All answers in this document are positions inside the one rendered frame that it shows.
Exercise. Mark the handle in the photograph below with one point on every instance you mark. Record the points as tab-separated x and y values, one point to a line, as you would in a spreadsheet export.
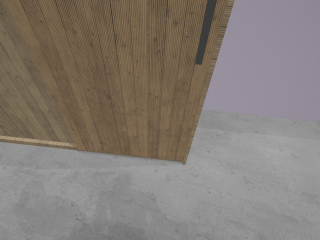
210	9

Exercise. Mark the wardrobe door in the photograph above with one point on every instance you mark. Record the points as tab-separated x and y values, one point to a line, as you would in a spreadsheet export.
122	73
27	109

